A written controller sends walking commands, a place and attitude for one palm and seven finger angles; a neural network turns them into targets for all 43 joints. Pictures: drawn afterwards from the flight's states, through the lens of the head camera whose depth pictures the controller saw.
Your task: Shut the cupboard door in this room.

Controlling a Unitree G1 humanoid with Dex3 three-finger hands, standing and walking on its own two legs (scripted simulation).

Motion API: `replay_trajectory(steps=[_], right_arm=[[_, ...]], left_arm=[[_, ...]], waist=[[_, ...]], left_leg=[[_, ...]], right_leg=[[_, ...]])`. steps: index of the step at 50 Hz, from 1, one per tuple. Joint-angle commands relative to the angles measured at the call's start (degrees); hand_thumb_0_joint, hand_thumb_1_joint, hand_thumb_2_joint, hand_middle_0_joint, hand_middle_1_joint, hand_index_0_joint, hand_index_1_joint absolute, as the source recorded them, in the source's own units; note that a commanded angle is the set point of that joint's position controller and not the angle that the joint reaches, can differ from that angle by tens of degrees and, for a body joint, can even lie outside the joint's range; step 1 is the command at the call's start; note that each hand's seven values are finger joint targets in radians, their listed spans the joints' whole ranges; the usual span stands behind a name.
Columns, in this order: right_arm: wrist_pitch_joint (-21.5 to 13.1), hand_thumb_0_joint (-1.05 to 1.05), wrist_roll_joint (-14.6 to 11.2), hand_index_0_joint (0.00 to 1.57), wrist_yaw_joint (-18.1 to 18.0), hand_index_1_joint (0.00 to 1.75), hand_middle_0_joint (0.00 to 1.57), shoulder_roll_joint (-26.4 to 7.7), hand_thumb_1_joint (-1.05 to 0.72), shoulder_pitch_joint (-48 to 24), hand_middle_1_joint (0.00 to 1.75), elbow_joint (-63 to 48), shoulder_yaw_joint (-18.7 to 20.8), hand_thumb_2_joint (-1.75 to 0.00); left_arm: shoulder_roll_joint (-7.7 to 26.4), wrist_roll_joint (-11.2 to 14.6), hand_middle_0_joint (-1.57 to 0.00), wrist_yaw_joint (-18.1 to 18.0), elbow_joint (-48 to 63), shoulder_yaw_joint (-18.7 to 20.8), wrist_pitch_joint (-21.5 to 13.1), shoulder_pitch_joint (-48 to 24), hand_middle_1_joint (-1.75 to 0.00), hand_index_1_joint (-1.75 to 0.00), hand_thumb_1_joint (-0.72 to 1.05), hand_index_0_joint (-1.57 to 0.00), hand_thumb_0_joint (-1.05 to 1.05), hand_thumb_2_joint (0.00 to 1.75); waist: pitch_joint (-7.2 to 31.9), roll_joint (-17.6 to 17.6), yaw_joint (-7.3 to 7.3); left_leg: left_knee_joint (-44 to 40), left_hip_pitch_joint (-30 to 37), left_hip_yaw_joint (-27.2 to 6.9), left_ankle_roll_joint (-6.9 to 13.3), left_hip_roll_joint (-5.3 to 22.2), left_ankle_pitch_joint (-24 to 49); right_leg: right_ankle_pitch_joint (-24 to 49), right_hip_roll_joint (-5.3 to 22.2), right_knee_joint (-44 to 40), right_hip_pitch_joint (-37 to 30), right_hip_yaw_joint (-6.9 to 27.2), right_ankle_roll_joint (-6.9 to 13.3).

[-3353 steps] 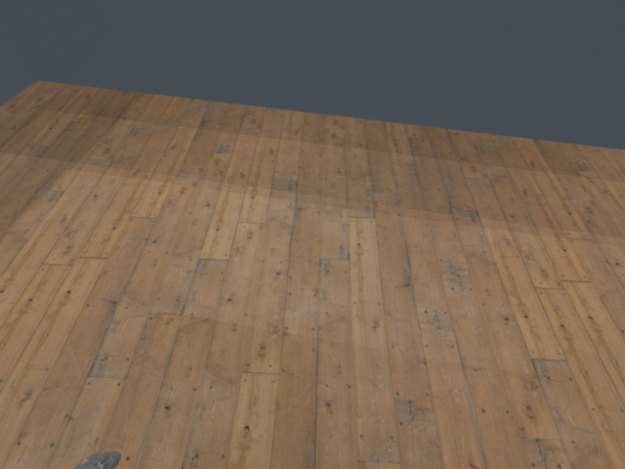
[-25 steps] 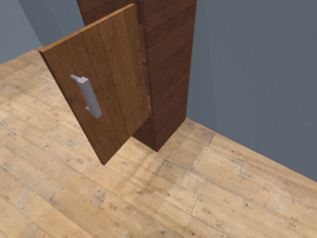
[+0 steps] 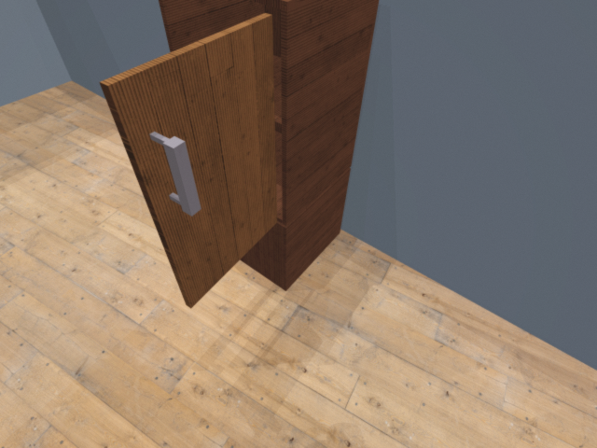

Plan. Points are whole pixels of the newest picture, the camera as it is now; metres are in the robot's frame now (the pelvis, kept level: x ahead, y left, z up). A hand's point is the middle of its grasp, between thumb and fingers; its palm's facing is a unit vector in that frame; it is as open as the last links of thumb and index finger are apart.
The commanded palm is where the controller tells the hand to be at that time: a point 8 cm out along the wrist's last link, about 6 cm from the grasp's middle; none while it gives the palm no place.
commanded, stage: look again from close up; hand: left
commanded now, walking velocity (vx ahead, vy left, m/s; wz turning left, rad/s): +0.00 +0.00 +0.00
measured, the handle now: (175, 174) +0.53 +0.24 +0.07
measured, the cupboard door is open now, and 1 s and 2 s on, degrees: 93 93 93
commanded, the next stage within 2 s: shuffle to correct the standing spot in 0.28 s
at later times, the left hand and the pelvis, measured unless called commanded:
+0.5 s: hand out of the picture -0.06 +0.20 -0.18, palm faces +0.05 -0.98 -0.18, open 7.4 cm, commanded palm none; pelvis -0.03 +0.02 +0.00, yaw +1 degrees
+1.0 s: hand out of the picture -0.03 +0.20 -0.19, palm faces +0.28 -0.96 -0.08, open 7.4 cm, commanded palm none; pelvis +0.02 +0.04 +0.00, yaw +16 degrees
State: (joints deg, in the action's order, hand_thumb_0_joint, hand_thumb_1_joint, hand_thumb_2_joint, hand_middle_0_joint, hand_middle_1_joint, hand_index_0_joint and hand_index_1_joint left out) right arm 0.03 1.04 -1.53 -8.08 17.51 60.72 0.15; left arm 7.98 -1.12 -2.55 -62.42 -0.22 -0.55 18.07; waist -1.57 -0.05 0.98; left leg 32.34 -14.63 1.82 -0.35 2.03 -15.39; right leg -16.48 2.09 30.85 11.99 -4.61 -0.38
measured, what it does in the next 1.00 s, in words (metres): lifts its right foot, turning left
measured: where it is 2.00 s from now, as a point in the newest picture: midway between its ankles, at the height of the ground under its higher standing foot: (302, 445)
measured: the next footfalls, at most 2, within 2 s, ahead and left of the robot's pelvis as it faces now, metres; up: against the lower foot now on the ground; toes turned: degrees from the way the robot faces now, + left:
right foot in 1.40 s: +0.27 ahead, -0.05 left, +0.00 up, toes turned +23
left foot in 1.74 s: +0.22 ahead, +0.12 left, +0.00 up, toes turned +49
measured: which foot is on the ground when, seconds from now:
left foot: down 0.00-1.00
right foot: down 0.00-0.86, up 0.88-1.00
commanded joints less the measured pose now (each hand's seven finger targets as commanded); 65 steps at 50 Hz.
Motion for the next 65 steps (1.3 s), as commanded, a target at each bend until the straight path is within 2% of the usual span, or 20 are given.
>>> replay_trajectory(steps=[1, 10, 19, 22, 29, 30, 32, 33, 35, 37, 39, 41, 42, 43, 44, 47, 50, 59, 62, 65], right_arm=[[-1.1, 0.00, -0.1, 0.20, 0.0, 0.30, 0.20, -5.6, -0.90, 2.1, 0.30, -4.1, 1.3, -0.90], [-1.2, 0.00, 0.1, 0.20, 0.3, 0.30, 0.20, -7.6, -0.90, 1.3, 0.30, -5.3, 1.6, -0.90], [-1.2, 0.00, 0.1, 0.20, 0.5, 0.30, 0.20, -7.5, -0.90, 2.1, 0.30, -4.4, 1.4, -0.90], [-0.4, 0.00, 0.5, 0.20, 0.6, 0.30, 0.20, -8.7, -0.90, 2.7, 0.30, -4.4, 2.0, -0.90], [-0.2, 0.00, 1.0, 0.20, 0.4, 0.30, 0.20, -9.1, -0.90, 1.2, 0.30, -6.4, 3.8, -0.90], [-0.2, 0.00, 1.0, 0.20, 0.5, 0.30, 0.20, -8.4, -0.90, 0.8, 0.30, -7.0, 3.9, -0.90], [-0.1, 0.00, 0.8, 0.20, 1.1, 0.30, 0.20, -4.2, -0.90, -1.7, 0.30, -9.5, 3.1, -0.90], [-0.5, 0.00, 0.8, 0.20, 1.5, 0.30, 0.20, -4.4, -0.90, -4.3, 0.30, -10.5, 3.5, -0.90], [-0.9, 0.00, 0.3, 0.20, 2.5, 0.30, 0.20, -3.1, -0.90, -2.6, 0.30, -10.3, 3.6, -0.90], [-0.1, 0.00, 0.2, 0.20, 3.1, 0.30, 0.20, -1.7, -0.90, -0.2, 0.30, -9.8, 3.5, -0.90], [-0.4, 0.00, 0.4, 0.20, 3.1, 0.30, 0.20, -1.7, -0.90, 1.4, 0.30, -9.4, 3.3, -0.90], [-1.1, 0.00, 0.8, 0.20, 2.5, 0.30, 0.20, -3.6, -0.90, 9.2, 0.30, -6.9, 3.4, -0.90], [-1.6, 0.00, 1.0, 0.20, 1.8, 0.30, 0.20, -8.1, -0.90, 15.2, 0.30, -5.2, 4.5, -0.90], [-2.1, 0.00, 1.3, 0.20, 0.7, 0.30, 0.20, -13.7, -0.90, 20.4, 0.30, -4.4, 5.7, -0.90], [-1.5, 0.00, 1.1, 0.20, 0.0, 0.30, 0.20, -16.8, -0.90, 18.4, 0.30, -4.6, 6.4, -0.90], [-2.8, 0.00, 0.7, 0.20, 0.1, 0.30, 0.20, -9.1, -0.90, 4.9, 0.30, -6.6, 4.4, -0.90], [-4.4, 0.00, 0.4, 0.20, 0.0, 0.30, 0.20, -8.6, -0.90, 4.1, 0.30, -6.2, 4.2, -0.90], [-3.5, 0.00, 0.9, 0.20, 0.2, 0.30, 0.20, -10.2, -0.90, 7.9, 0.30, -5.2, 5.0, -0.90], [-2.8, 0.00, 1.2, 0.20, 0.6, 0.30, 0.20, -10.8, -0.90, 7.1, 0.30, -5.9, 5.4, -0.90], [-2.1, 0.00, 1.5, 0.20, 0.6, 0.30, 0.20, -11.9, -0.90, 4.6, 0.30, -6.9, 5.9, -0.90]], left_arm=[[6.1, 0.0, -0.20, 0.0, 4.2, 1.5, -0.2, 2.6, -0.30, -0.30, 0.90, -0.20, 0.00, 0.90], [5.8, -0.3, -0.20, 0.4, 5.2, 1.4, 0.0, 5.7, -0.30, -0.30, 0.90, -0.20, 0.00, 0.90], [5.8, -0.3, -0.20, 0.6, 4.5, 1.4, -0.3, 7.0, -0.30, -0.30, 0.90, -0.20, 0.00, 0.90], [6.3, -0.8, -0.20, 1.0, 4.3, 1.8, 0.1, 7.7, -0.30, -0.30, 0.90, -0.20, 0.00, 0.90], [4.7, -0.9, -0.20, 2.1, 4.5, 3.8, 0.0, 12.6, -0.30, -0.30, 0.90, -0.20, 0.00, 0.90], [5.3, -1.0, -0.20, 2.0, 4.3, 4.2, -0.2, 14.1, -0.30, -0.30, 0.90, -0.20, 0.00, 0.90], [9.5, -1.2, -0.20, 1.1, 3.9, 5.1, -0.6, 16.4, -0.30, -0.30, 0.90, -0.20, 0.00, 0.90], [10.0, -0.9, -0.20, 0.6, 4.2, 5.2, -1.2, 16.2, -0.30, -0.30, 0.90, -0.20, 0.00, 0.90], [8.6, -1.2, -0.20, 0.4, 5.6, 4.4, -2.3, 9.1, -0.30, -0.30, 0.90, -0.20, 0.00, 0.90], [8.3, -1.8, -0.20, 0.3, 6.1, 4.1, -2.2, 5.0, -0.30, -0.30, 0.90, -0.20, 0.00, 0.90], [8.8, -1.8, -0.20, 0.5, 5.8, 4.0, -1.7, 5.2, -0.30, -0.30, 0.90, -0.20, 0.00, 0.90], [8.9, -1.2, -0.20, 1.1, 5.9, 3.9, -0.8, 6.0, -0.30, -0.30, 0.90, -0.20, 0.00, 0.90], [6.2, -0.9, -0.20, 1.9, 7.1, 3.3, -0.5, 6.3, -0.30, -0.30, 0.90, -0.20, 0.00, 0.90], [3.6, -1.0, -0.20, 2.9, 9.9, 2.8, -0.4, 6.1, -0.30, -0.30, 0.90, -0.20, 0.00, 0.90], [5.1, -1.7, -0.20, 3.5, 12.5, 3.0, -0.4, 1.7, -0.30, -0.30, 0.90, -0.20, 0.00, 0.90], [5.6, -2.2, -0.20, 4.0, 9.0, 3.9, -0.9, 3.2, -0.30, -0.30, 0.90, -0.20, 0.00, 0.90], [4.3, -2.0, -0.20, 4.2, 7.2, 3.8, -0.3, 5.1, -0.30, -0.30, 0.90, -0.20, 0.00, 0.90], [5.3, -1.1, -0.20, 4.1, 12.2, 4.0, 0.0, -8.5, -0.30, -0.30, 0.90, -0.20, 0.00, 0.90], [5.5, -0.7, -0.20, 3.9, 13.5, 3.9, -0.3, -11.6, -0.30, -0.30, 0.90, -0.20, 0.00, 0.90], [5.6, -0.5, -0.20, 3.6, 14.0, 4.0, -0.7, -9.7, -0.30, -0.30, 0.90, -0.20, 0.00, 0.90]], waist=[[-4.3, 0.4, -0.65], [-4.7, -3.1, -1.46], [-3.4, -1.7, -1.29], [-3.7, -2.0, -1.12], [-4.0, -4.4, -2.53], [-3.7, -0.9, -3.27], [-4.5, 15.8, -4.92], [-3.0, 15.5, -4.98], [-4.0, 6.9, -0.66], [-5.5, 10.3, 0.92], [-6.8, 8.7, 1.50], [-3.6, -0.2, 3.83], [-1.7, -12.8, 5.72], [-0.9, -21.7, 6.24], [-1.3, -10.5, 6.08], [-4.9, -9.8, -1.02], [-1.1, -6.0, -2.05], [-1.9, -5.5, 2.05], [-1.8, -6.4, 2.86], [0.3, -8.2, 1.75]], left_leg=[[-7.8, -5.7, -5.2, 2.0, 3.3, 0.3], [-14.4, -9.1, -8.2, 2.8, 4.1, -11.6], [-14.4, -7.6, -7.8, 2.6, 3.6, -10.6], [-15.5, -10.3, -10.1, 4.0, 4.1, -22.6], [-14.9, -17.0, -16.2, 6.8, 3.6, -26.0], [-10.3, -19.9, -14.1, 6.2, 1.5, -25.1], [11.3, -30.3, -0.7, 3.7, -5.3, -14.9], [23.7, -28.8, 0.0, 4.1, -3.4, -11.9], [28.6, -25.6, 0.0, 4.3, 0.6, -9.7], [22.7, -17.0, 2.3, 3.8, 1.5, -8.6], [12.8, -6.4, 5.4, 3.8, 0.8, -6.6], [0.3, 7.7, 8.0, 2.5, -1.3, -5.1], [-8.1, 12.2, -6.3, 4.9, 6.2, -15.5], [-20.4, 15.6, -36.3, 11.5, 21.4, -23.2], [-24.7, 11.8, -42.5, 16.3, 25.6, -30.0], [-22.6, -3.8, -25.7, 11.0, 16.3, -17.0], [-19.8, -1.6, -13.9, 10.0, 11.2, -0.3], [-20.6, 6.6, -17.4, 12.3, 10.9, 3.0], [-19.7, 4.2, -17.8, 11.7, 10.5, 2.4], [-15.4, 1.5, -18.6, 11.0, 10.5, 5.3]], right_leg=[[-2.1, 3.6, -6.3, 3.5, 4.8, 2.3], [-1.5, 2.7, -5.8, 2.3, 3.5, 1.5], [-2.1, 3.5, -7.7, 2.4, 4.1, 1.5], [-14.2, 2.2, -5.7, 3.2, 1.6, 1.2], [-14.0, 0.5, -2.5, -0.6, 0.7, 2.4], [-17.2, 2.5, -5.4, -3.0, 3.5, 3.4], [-31.0, 15.9, -18.4, -7.9, 20.5, 8.8], [-28.9, 21.0, -23.3, -5.9, 25.8, 11.6], [-20.1, 19.3, -22.0, -0.5, 15.6, 11.4], [-18.8, 16.5, -21.2, 8.4, 5.7, 8.6], [-19.7, 15.0, -17.9, 15.4, 1.0, 7.2], [-17.5, 11.0, -5.3, 18.3, -4.2, 5.3], [-12.8, 6.8, 12.1, 22.7, -8.1, 2.7], [-17.0, 0.9, 29.3, 35.2, -5.5, -0.2], [-12.3, 3.7, 37.2, 38.3, 2.3, 0.6], [3.8, 6.2, 41.6, 32.0, 5.2, -0.8], [8.8, 4.8, 38.8, 28.1, 4.1, -2.4], [6.9, 3.7, 20.9, 30.1, 4.3, -4.2], [4.8, 2.5, 13.2, 24.8, 3.5, -3.8], [1.7, 0.5, 6.4, 15.5, 2.3, -3.0]])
